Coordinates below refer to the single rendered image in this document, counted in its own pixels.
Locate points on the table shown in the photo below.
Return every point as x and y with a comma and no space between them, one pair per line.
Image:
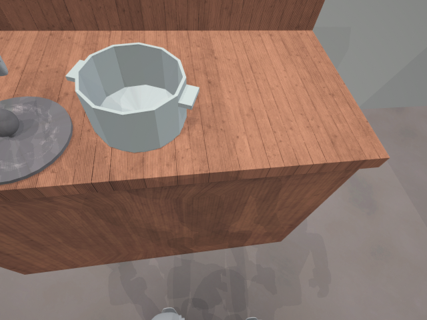
273,132

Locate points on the lid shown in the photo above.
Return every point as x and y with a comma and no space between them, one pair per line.
44,132

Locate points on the left robot shin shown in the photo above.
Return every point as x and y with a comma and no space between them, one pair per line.
169,309

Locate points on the pot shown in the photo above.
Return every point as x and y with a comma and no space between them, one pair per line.
134,94

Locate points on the knob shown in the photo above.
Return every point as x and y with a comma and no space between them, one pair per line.
9,123

